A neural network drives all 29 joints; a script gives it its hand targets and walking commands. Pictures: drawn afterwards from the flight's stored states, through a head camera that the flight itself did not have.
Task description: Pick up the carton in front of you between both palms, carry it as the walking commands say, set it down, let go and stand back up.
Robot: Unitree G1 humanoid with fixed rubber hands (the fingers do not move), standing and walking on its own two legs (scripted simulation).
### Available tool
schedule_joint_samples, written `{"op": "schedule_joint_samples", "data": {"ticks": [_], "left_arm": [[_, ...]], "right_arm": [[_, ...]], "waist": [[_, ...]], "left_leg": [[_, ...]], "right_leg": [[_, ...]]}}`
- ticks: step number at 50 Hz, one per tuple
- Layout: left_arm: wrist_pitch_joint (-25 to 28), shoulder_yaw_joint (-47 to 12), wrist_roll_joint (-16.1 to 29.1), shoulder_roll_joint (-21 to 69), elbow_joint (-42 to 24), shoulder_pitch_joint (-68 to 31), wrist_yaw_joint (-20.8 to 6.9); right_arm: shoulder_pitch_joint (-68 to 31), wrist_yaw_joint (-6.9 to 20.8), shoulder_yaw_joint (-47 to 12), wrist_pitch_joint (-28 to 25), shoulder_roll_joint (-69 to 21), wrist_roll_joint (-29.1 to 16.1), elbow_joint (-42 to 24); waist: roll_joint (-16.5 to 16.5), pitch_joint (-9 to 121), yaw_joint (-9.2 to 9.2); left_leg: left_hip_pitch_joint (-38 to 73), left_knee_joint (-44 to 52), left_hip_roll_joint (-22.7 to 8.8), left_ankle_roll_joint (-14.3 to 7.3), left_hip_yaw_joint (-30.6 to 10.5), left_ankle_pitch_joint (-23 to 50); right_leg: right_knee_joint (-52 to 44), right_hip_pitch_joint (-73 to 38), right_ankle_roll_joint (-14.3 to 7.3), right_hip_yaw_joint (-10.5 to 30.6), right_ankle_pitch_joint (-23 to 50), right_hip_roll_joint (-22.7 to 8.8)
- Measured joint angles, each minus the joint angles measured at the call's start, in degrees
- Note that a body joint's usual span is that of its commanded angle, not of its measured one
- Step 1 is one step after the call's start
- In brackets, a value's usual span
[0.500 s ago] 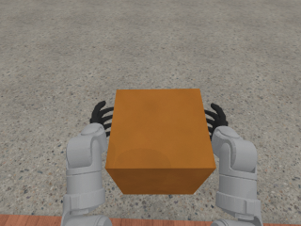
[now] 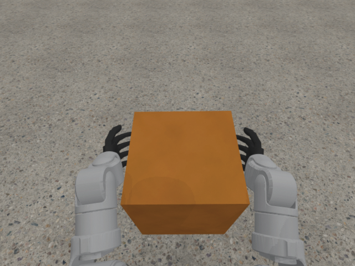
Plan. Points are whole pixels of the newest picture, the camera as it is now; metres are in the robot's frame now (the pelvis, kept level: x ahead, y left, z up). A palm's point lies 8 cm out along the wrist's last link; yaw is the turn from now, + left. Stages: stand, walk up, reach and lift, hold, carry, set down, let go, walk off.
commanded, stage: carry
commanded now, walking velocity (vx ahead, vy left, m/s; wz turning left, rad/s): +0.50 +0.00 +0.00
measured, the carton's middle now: (182, 177) +0.32 -0.02 +0.03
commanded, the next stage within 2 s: none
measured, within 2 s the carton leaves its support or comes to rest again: neither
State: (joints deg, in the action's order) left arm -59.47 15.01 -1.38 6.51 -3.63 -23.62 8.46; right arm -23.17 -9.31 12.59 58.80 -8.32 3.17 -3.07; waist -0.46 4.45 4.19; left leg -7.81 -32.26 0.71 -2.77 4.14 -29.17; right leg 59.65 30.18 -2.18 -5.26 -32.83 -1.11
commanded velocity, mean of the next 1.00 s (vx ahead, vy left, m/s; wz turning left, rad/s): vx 0.50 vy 0.00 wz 0.00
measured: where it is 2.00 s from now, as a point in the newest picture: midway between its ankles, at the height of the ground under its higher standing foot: (162, 130)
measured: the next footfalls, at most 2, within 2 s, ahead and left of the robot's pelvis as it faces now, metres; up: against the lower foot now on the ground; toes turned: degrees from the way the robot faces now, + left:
right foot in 0.12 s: +0.19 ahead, -0.09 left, +0.00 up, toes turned -5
left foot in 0.66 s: +0.52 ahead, +0.09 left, -0.06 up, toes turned +5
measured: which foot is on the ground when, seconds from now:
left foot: down 0.00-0.12, up 0.14-0.64, down 0.66-1.00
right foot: up 0.00-0.10, down 0.12-0.68, up 0.70-1.00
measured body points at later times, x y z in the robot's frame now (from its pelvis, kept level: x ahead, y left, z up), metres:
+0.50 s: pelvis +0.24 -0.01 +0.01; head +0.26 -0.02 +0.46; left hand +0.58 +0.14 +0.12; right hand +0.58 -0.16 +0.11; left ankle +0.38 +0.13 -0.69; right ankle +0.15 -0.08 -0.72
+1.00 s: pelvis +0.58 +0.04 -0.04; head +0.63 +0.05 +0.40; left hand +0.92 +0.18 +0.00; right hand +0.90 -0.12 +0.01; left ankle +0.48 +0.09 -0.78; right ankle +0.72 -0.09 -0.72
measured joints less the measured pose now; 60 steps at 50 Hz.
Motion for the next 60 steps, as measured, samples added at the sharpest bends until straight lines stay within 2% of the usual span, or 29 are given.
{"op": "schedule_joint_samples", "data": {"ticks": [3,5,7,10,12,14,17,23,27,31,32,33,34,35,37,38,40,45,48,53,55,56,57,58,60], "left_arm": [[0.7,0.1,-1.0,1.4,-2.4,0.1,0.3],[1.1,-0.3,-1.8,2.0,-3.5,-0.1,0.5],[1.5,-1.1,-2.4,2.4,-3.2,-0.5,0.2],[1.1,-1.6,-2.3,2.0,-2.7,0.6,0.1],[0.6,-1.7,-1.3,1.3,-2.7,1.7,0.4],[0.7,-1.6,-0.1,0.7,-2.4,1.8,0.5],[1.2,-1.8,1.2,0.1,-2.4,0.7,0.6],[1.0,-3.0,1.6,0.0,-2.5,-1.7,0.7],[0.2,-3.0,0.6,0.9,-1.2,-1.7,0.7],[0.1,-3.0,-0.3,1.4,0.6,-1.4,0.7],[0.1,-3.0,-0.5,1.2,1.0,-1.3,0.7],[0.0,-2.9,-0.5,0.9,1.2,-1.2,0.7],[-0.1,-2.8,-0.4,0.3,1.4,-1.5,0.6],[0.0,-2.8,0.0,-0.8,2.2,-2.0,0.5],[0.2,-2.6,0.7,-1.9,3.6,-1.8,0.4],[0.3,-2.4,0.6,-1.6,3.8,-1.3,0.5],[1.0,-1.8,0.1,-0.2,3.3,0.0,0.5],[4.3,-1.4,-1.4,2.3,0.2,3.0,0.0],[5.9,-1.7,-1.7,2.5,-1.3,4.9,-0.5],[6.7,-2.2,-1.7,2.3,-3.9,6.6,-0.8],[6.6,-2.8,-1.5,1.9,-4.7,6.3,-0.7],[6.4,-3.2,-1.4,1.8,-4.7,6.0,-0.6],[6.3,-3.5,-1.4,1.9,-4.5,5.5,-0.5],[6.2,-3.7,-1.4,1.9,-4.1,4.6,-0.2],[5.1,-4.4,-1.1,1.4,-3.6,3.6,0.4]], "right_arm": [[0.1,-0.3,-0.8,-0.3,1.5,-1.7,-2.0],[-0.6,-0.4,-0.8,-0.3,2.4,-2.8,-2.7],[-0.8,-0.3,-0.4,-0.1,3.3,-3.6,-3.1],[-0.7,-0.2,0.1,0.4,2.9,-3.6,-1.8],[-0.5,-0.1,0.8,0.8,1.3,-2.4,-1.7],[-0.1,0.0,1.4,0.9,-0.1,-1.2,-2.4],[0.4,0.0,1.4,0.5,-0.7,-0.3,-4.6],[1.4,0.1,0.5,1.0,1.0,-0.5,-8.1],[2.0,0.1,0.8,2.2,1.6,-0.7,-7.6],[2.2,0.3,1.6,2.6,1.7,-0.8,-5.9],[2.0,0.4,1.7,2.6,1.6,-0.8,-5.1],[1.4,0.4,1.7,2.5,1.4,-0.6,-4.2],[0.7,0.5,1.7,2.2,1.0,-0.2,-3.2],[0.1,0.5,1.7,1.3,0.5,0.3,-1.8],[-0.3,0.3,1.2,0.4,0.1,0.9,0.5],[0.3,0.3,1.2,0.1,0.0,0.8,0.9],[1.8,0.3,1.6,-0.8,-0.3,0.2,0.7],[4.2,0.3,1.3,-4.3,-0.2,-2.0,-0.6],[4.8,0.4,0.3,-5.9,-0.1,-2.5,-0.7],[5.1,0.5,-1.1,-6.6,0.0,-2.6,-1.8],[5.0,0.5,-1.5,-6.3,0.5,-2.6,-3.0],[5.0,0.5,-1.6,-6.0,0.8,-2.6,-3.7],[5.0,0.5,-1.7,-5.5,1.4,-2.7,-4.3],[4.3,0.5,-1.8,-5.1,2.3,-3.0,-4.2],[4.0,0.5,-2.0,-4.0,3.2,-3.2,-4.5]], "waist": [[-0.4,-1.5,1.30],[-0.5,-2.4,0.36],[-0.6,-3.3,-2.22],[0.2,-3.7,-5.78],[0.6,-3.8,-7.02],[0.9,-3.8,-7.62],[1.1,-3.6,-7.86],[-0.4,-1.9,-7.64],[-1.3,-0.4,-7.68],[-1.8,0.5,-8.27],[-2.1,0.4,-8.14],[-2.2,0.2,-7.89],[-1.8,0.4,-7.49],[-0.1,0.3,-6.53],[1.7,-0.6,-4.95],[1.8,-1.0,-4.28],[1.8,-2.2,-3.44],[1.3,-4.6,-2.18],[1.0,-4.6,-1.45],[0.6,-3.7,-1.00],[0.3,-3.2,-1.37],[0.2,-3.0,-1.84],[-0.2,-2.6,-2.67],[-1.2,-2.7,-3.57],[-1.1,-3.0,-5.07]], "left_leg": [[4.1,4.9,-0.3,0.7,-1.0,0.8],[5.8,3.7,-0.9,1.2,-1.0,-0.2],[2.8,-8.6,-1.9,1.2,-0.9,-0.7],[-8.7,-33.0,0.0,-0.3,-4.5,1.6],[-15.2,-37.7,-0.1,-0.7,-4.7,3.9],[-20.2,-34.6,-1.1,-0.4,-4.2,5.3],[-25.2,-25.1,-2.5,0.5,-3.5,8.4],[-30.5,-11.7,-4.8,1.8,-3.7,25.9],[-28.3,-1.1,-4.6,1.1,-2.1,34.4],[-23.2,6.0,-3.5,-0.4,-0.1,37.1],[-20.8,7.9,-3.2,-0.7,0.6,36.8],[-18.0,9.3,-3.0,-0.6,1.5,36.0],[-16.0,8.5,-2.6,-1.2,2.0,29.0],[-16.7,4.9,-1.2,-2.1,2.4,21.2],[-18.0,-0.3,0.5,-3.2,3.1,16.9],[-17.7,-1.2,0.9,-3.5,3.2,16.5],[-16.1,-1.3,1.5,-3.8,3.2,14.7],[-9.9,1.7,2.1,-4.0,2.7,10.6],[-4.9,4.7,2.4,-3.6,2.1,8.5],[5.4,11.0,2.6,-2.5,1.0,5.0],[8.5,9.9,2.4,-1.8,0.6,2.8],[9.0,6.4,2.3,-1.3,0.4,1.5],[7.8,0.0,1.8,-0.7,0.5,0.5],[4.3,-10.2,1.1,0.4,-0.3,1.3],[-4.5,-29.9,1.6,1.2,-2.6,2.9]], "right_leg": [[-12.8,2.7,0.1,-0.5,10.5,0.7],[-21.3,1.6,-0.6,-2.3,17.7,1.8],[-23.6,-1.0,-2.8,-3.6,24.0,2.7],[-21.6,-3.2,-4.6,-3.1,18.7,3.3],[-23.9,-5.8,-4.6,-2.8,17.7,3.6],[-26.8,-8.4,-4.4,-2.7,17.8,3.6],[-30.5,-11.9,-4.5,-2.4,17.4,3.5],[-34.2,-18.4,-3.0,-1.2,14.0,4.1],[-32.8,-22.7,-1.7,-0.3,8.5,4.1],[-28.0,-26.8,-0.2,0.2,2.0,4.2],[-24.4,-27.1,0.3,0.1,2.1,4.2],[-18.9,-26.4,0.7,0.1,5.6,3.8],[-11.5,-24.3,0.3,0.3,7.8,3.1],[-3.0,-20.7,0.2,1.7,7.1,2.1],[11.9,-12.2,0.0,4.8,6.6,1.8],[15.9,-8.2,-0.2,5.2,7.8,1.6],[17.8,-1.2,-0.1,5.1,10.2,0.6],[9.0,11.1,0.4,3.8,15.3,-2.0],[-0.5,13.9,0.3,2.6,19.6,-2.5],[-22.9,9.4,-0.9,-1.8,30.4,-0.5],[-29.4,5.0,-1.8,-4.1,32.8,1.3],[-32.2,1.8,-2.0,-5.3,33.6,2.0],[-32.9,-0.7,-3.7,-5.7,31.6,2.7],[-30.6,-0.9,-4.9,-6.1,28.7,3.2],[-28.5,-2.2,-5.7,-6.3,24.7,3.2]]}}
